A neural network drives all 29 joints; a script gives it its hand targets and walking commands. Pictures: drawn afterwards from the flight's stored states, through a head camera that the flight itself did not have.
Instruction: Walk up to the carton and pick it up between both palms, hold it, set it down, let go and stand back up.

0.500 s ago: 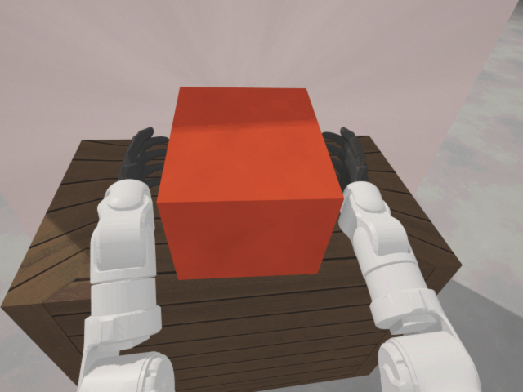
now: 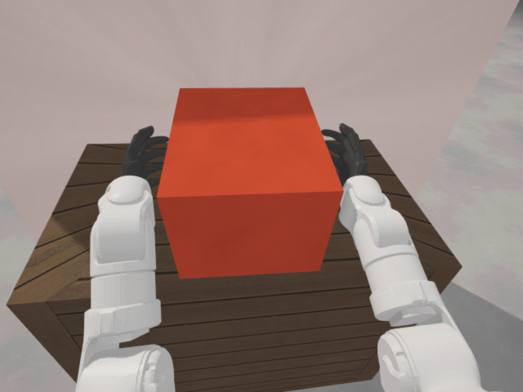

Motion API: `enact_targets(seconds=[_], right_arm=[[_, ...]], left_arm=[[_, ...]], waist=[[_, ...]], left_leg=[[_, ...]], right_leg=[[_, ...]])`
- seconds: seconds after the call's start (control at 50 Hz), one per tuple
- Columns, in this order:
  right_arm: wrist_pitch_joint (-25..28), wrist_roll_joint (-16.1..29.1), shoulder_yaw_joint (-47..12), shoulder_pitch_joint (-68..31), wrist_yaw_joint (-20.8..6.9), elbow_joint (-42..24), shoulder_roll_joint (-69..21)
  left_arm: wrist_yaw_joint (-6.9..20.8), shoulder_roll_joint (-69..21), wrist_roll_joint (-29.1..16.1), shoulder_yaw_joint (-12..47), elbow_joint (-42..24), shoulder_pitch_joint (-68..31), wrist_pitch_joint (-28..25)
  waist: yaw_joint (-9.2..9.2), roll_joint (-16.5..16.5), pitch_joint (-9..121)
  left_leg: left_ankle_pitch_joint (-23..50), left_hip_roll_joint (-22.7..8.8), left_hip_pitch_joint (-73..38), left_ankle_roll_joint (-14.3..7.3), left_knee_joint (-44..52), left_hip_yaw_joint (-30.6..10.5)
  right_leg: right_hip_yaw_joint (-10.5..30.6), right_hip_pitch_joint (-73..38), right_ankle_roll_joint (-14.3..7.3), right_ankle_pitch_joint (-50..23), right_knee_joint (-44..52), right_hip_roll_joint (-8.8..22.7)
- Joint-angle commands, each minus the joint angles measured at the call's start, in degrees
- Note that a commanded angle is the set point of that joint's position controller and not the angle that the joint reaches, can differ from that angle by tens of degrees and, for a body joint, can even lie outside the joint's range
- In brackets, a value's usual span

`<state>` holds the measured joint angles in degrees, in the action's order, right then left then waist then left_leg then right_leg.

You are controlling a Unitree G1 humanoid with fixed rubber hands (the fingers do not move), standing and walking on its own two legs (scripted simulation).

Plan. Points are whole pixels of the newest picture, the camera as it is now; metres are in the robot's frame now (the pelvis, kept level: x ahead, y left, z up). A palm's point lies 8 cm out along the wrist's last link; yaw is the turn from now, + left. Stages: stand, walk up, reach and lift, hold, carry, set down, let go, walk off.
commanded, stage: hold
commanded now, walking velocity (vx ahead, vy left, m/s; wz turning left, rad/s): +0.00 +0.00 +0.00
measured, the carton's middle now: (246, 175) +0.42 +0.01 +0.15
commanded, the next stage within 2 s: none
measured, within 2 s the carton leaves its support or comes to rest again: neither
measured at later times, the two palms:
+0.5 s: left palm (137, 178) +0.35 +0.17 +0.19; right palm (353, 176) +0.36 -0.14 +0.19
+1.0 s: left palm (132, 178) +0.35 +0.17 +0.19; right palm (349, 174) +0.37 -0.14 +0.19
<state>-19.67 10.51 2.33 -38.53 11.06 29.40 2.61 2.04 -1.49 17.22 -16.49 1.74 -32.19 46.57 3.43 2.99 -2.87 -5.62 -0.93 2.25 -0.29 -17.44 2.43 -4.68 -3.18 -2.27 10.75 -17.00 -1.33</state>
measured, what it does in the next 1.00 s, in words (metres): stands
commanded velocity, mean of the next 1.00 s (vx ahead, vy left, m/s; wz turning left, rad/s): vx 0.00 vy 0.00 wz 0.00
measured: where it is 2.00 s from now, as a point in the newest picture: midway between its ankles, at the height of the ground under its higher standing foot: outside the picture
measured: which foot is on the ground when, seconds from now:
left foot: down 0.00-1.00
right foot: down 0.00-1.00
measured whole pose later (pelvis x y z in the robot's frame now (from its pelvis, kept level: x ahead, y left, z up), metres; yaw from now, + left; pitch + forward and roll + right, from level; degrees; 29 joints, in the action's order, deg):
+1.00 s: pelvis +0.00 +0.00 +0.00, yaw +0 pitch -9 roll +0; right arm -20.6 12.1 1.0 -38.1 11.9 27.5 3.1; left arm 1.9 -1.1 17.2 -15.6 -0.5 -31.1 47.6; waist 3.8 2.4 -2.7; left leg -6.4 -0.6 2.4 -0.6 -18.2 2.2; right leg -4.3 -3.4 -1.9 10.9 -16.8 -1.2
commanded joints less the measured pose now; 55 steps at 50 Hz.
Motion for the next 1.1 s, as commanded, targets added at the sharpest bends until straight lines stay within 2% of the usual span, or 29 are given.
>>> enact_targets(seconds=[0.0, 0.02, 0.1, 0.12, 0.16, 0.24, 0.28, 0.3, 0.32, 0.34, 0.4, 0.5, 0.54, 0.56, 0.58, 0.6, 0.64, 0.66, 0.72, 0.74, 0.78, 0.82, 0.88, 0.92, 0.94, 0.98, 1.04, 1.06, 1.08], right_arm=[[3.54, 4.46, -21.28, -47.29, -5.54, -19.23, -31.09], [3.59, 4.55, -21.5, -47.53, -5.41, -19.67, -30.85], [3.08, 4.36, -20.05, -45.83, -5.46, -17.86, -30.51], [3.21, 4.14, -20.37, -46.48, -5.56, -18.96, -29.95], [3.67, 5.19, -22.17, -48.13, -5.21, -22.21, -30.72], [3.51, 5.85, -22.61, -46.86, -5.24, -21.82, -30.24], [3.16, 5.62, -22.14, -46.43, -5.35, -20.79, -29.76], [3.4, 5.85, -22.51, -48.0, -5.35, -23.08, -29.71], [3.41, 6.42, -23.04, -47.79, -5.13, -23.42, -30.43], [3.5, 6.39, -23.32, -47.37, -5.04, -23.87, -30.02], [1.92, 5.74, -22.17, -45.29, -5.28, -18.83, -29.67], [2.98, 6.25, -22.45, -48.63, -5.52, -21.93, -30.43], [2.3, 5.77, -21.61, -47.56, -5.54, -20.14, -29.56], [2.13, 5.43, -21.0, -47.52, -5.71, -18.77, -29.96], [2.29, 5.22, -20.72, -46.37, -5.89, -17.87, -29.34], [2.64, 5.21, -21.09, -48.1, -6.01, -18.8, -29.78], [3.06, 4.63, -21.11, -49.18, -6.02, -19.2, -30.12], [3.48, 5.4, -21.5, -49.9, -6.17, -20.32, -30.76], [3.16, 5.21, -21.22, -48.58, -5.82, -19.49, -30.49], [2.83, 5.34, -21.52, -48.38, -5.87, -18.7, -30.04], [2.59, 5.37, -21.05, -47.33, -5.83, -17.53, -30.04], [2.7, 4.92, -21.02, -48.41, -5.85, -18.99, -29.83], [3.3, 6.54, -22.89, -46.62, -5.6, -21.72, -29.86], [2.99, 7.32, -23.17, -46.44, -4.8, -23.07, -29.68], [2.01, 6.29, -22.02, -44.47, -4.54, -20.2, -28.74], [2.11, 6.41, -22.19, -46.02, -4.99, -21.79, -29.9], [1.67, 5.91, -21.34, -46.73, -5.38, -20.82, -30.44], [1.41, 5.51, -20.37, -46.16, -5.62, -17.38, -29.46], [1.52, 4.98, -20.84, -47.27, -5.73, -18.82, -29.61]], left_arm=[[7.57, -25.55, -8.89, 27.56, -7.71, -41.77, -4.83], [7.56, -24.96, -8.91, 27.25, -7.47, -41.08, -4.74], [8.07, -24.87, -9.1, 27.86, -8.2, -42.37, -4.82], [7.96, -25.37, -8.74, 26.66, -7.51, -42.23, -4.83], [7.71, -26.52, -10.27, 29.74, -9.45, -41.69, -4.97], [7.51, -25.81, -9.62, 29.11, -10.4, -41.2, -5.16], [7.31, -25.78, -9.86, 29.32, -8.96, -41.16, -5.09], [7.18, -25.53, -10.14, 29.35, -9.53, -41.57, -5.15], [7.21, -25.22, -10.65, 29.44, -9.54, -40.12, -5.23], [7.06, -25.62, -10.52, 29.48, -10.99, -41.7, -5.39], [7.3, -24.75, -9.97, 28.01, -9.51, -41.69, -5.1], [6.82, -25.45, -9.68, 28.54, -9.85, -42.3, -4.59], [6.91, -25.42, -9.06, 28.2, -8.79, -42.49, -4.29], [6.93, -25.23, -8.84, 26.78, -7.79, -41.76, -4.17], [7.08, -25.59, -8.5, 27.26, -8.11, -42.09, -4.03], [7.07, -25.07, -8.53, 27.16, -7.79, -42.61, -4.03], [7.15, -25.5, -8.84, 27.55, -8.27, -44.0, -4.55], [6.94, -25.98, -9.51, 29.24, -9.53, -45.09, -5.01], [6.99, -25.61, -9.45, 28.11, -8.08, -43.11, -4.76], [7.22, -25.53, -8.76, 27.11, -8.26, -42.51, -4.65], [7.27, -25.49, -9.47, 28.01, -8.93, -43.7, -4.81], [7.23, -25.48, -8.89, 27.6, -7.56, -42.46, -4.63], [7.04, -25.96, -10.4, 29.63, -11.55, -41.45, -4.73], [6.97, -25.45, -10.97, 30.45, -12.21, -41.17, -4.75], [7.24, -23.97, -9.77, 29.04, -9.86, -40.8, -4.4], [7.27, -25.27, -10.48, 28.74, -11.02, -41.42, -4.62], [6.92, -24.99, -10.57, 28.99, -9.99, -43.12, -4.74], [7.05, -24.86, -9.85, 28.84, -8.98, -43.75, -4.64], [7.21, -24.67, -9.44, 28.07, -8.07, -44.32, -4.51]], waist=[[0.31, -4.35, 24.84], [0.22, -3.32, 25.28], [1.56, -4.19, 24.12], [1.28, -3.98, 23.57], [1.44, -3.8, 27.22], [1.08, -5.76, 27.6], [1.09, -5.27, 25.57], [1.03, -3.75, 27.65], [0.36, -4.68, 28.08], [0.85, -4.05, 29.37], [1.05, -3.69, 23.77], [0.27, -5.03, 26.59], [0.73, -3.87, 24.61], [0.07, -3.61, 23.48], [0.35, -5.07, 23.21], [-0.18, -3.37, 24.62], [0.98, -3.4, 25.41], [0.28, -4.35, 27.68], [1.14, -4.3, 26.85], [0.05, -3.04, 25.39], [0.43, -4.69, 25.39], [0.19, -4.48, 25.88], [0.61, -5.55, 29.49], [1.09, -5.73, 29.92], [1.54, -5.26, 25.13], [0.87, -3.81, 26.62], [1.08, -4.53, 25.67], [1.79, -4.87, 22.33], [1.16, -4.58, 24.27]], left_leg=[[5.26, 2.09, -12.32, -1.57, -0.16, -0.52], [5.68, 2.37, -12.05, -1.55, -0.01, -0.18], [7.01, 2.01, -13.12, -0.55, 0.27, -0.18], [6.11, 2.05, -12.84, -0.76, 0.02, 0.14], [10.75, 2.03, -13.72, -0.63, -0.95, -0.61], [11.03, 1.72, -15.31, 0.14, -1.56, -0.88], [10.75, 1.65, -14.38, 0.15, -1.14, -0.68], [10.93, 2.03, -14.92, -0.22, -1.57, -0.49], [11.24, 1.92, -14.33, -0.23, -1.97, -0.74], [12.39, 1.68, -15.99, -0.47, -2.23, -0.81], [9.32, 1.65, -13.75, -0.49, -0.16, -0.8], [9.66, 1.68, -14.02, -0.73, -0.63, -0.55], [8.58, 1.55, -14.69, -0.32, -0.45, -0.54], [6.9, 1.58, -13.17, -0.99, 0.39, -0.43], [6.29, 1.31, -13.11, -0.76, 0.65, -0.58], [6.18, 1.71, -12.99, -1.21, 0.56, -0.22], [6.86, 1.66, -13.95, -0.85, 0.07, -0.04], [7.99, 1.73, -14.91, -0.41, -0.16, -0.64], [8.55, 1.9, -14.85, -0.59, -0.95, -0.33], [9.28, 2.05, -14.38, -0.78, -0.3, -0.13], [9.16, 1.89, -13.63, -0.7, -0.13, -0.35], [6.71, 1.82, -12.91, -1.03, -0.14, -0.56], [14.18, 1.56, -15.78, 0.01, -1.91, -0.97], [15.17, 2.16, -15.83, 0.2, -2.98, -0.65], [12.83, 2.0, -14.42, -0.08, -1.89, -0.89], [10.96, 1.59, -14.82, -0.06, -1.36, -0.87], [8.69, 1.67, -13.65, -0.13, -0.68, -1.0], [7.17, 1.49, -12.65, 0.06, 0.01, -0.87], [5.77, 1.73, -12.88, -0.82, 0.12, -0.96]], right_leg=[[0.91, 4.09, 4.98, -8.66, 3.31, -0.35], [0.97, 3.92, 5.38, -9.9, 2.91, -0.13], [0.44, 3.78, 4.78, -8.78, 3.22, -0.61], [0.35, 3.63, 5.07, -8.12, 3.14, -0.49], [0.23, 2.65, 4.83, -12.62, 2.66, -0.81], [0.27, 3.4, 4.67, -12.63, 2.43, -1.01], [0.08, 4.27, 4.69, -11.01, 2.69, -1.0], [0.09, 3.86, 5.1, -11.93, 2.4, -1.12], [0.14, 3.69, 4.99, -13.14, 2.34, -0.84], [0.22, 3.27, 4.93, -14.41, 2.12, -1.03], [0.1, 4.81, 4.9, -10.03, 3.2, -0.83], [0.51, 3.76, 4.5, -9.24, 3.26, -0.97], [0.28, 4.12, 4.6, -8.61, 3.49, -1.26], [0.02, 4.73, 4.58, -6.28, 3.62, -1.2], [0.05, 5.07, 4.56, -5.78, 3.91, -0.71], [0.54, 4.49, 4.56, -6.26, 3.69, -0.75], [0.1, 5.45, 4.23, -7.05, 3.26, -0.85], [0.26, 5.07, 4.47, -6.75, 3.25, -1.28], [0.23, 3.92, 4.84, -9.87, 2.76, -0.91], [0.27, 3.83, 5.0, -10.91, 2.71, -1.15], [0.56, 3.6, 4.65, -9.38, 2.86, -0.88], [0.43, 4.23, 4.49, -7.79, 2.96, -0.74], [0.42, 3.63, 4.53, -13.97, 2.09, -1.23], [0.71, 2.75, 5.08, -16.79, 1.5, -1.0], [0.67, 3.46, 4.89, -15.27, 2.39, -0.9], [0.0, 3.49, 4.88, -11.79, 2.85, -1.33], [-0.02, 5.79, 4.5, -7.88, 3.12, -0.99], [0.2, 5.84, 4.13, -5.56, 3.36, -0.78], [0.45, 5.42, 4.29, -6.13, 3.67, -0.49]])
